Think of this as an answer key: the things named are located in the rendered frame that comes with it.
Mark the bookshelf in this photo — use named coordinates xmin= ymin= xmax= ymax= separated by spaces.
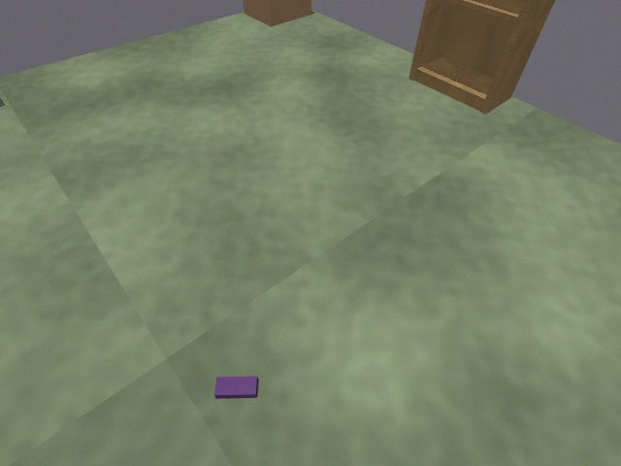
xmin=409 ymin=0 xmax=555 ymax=115

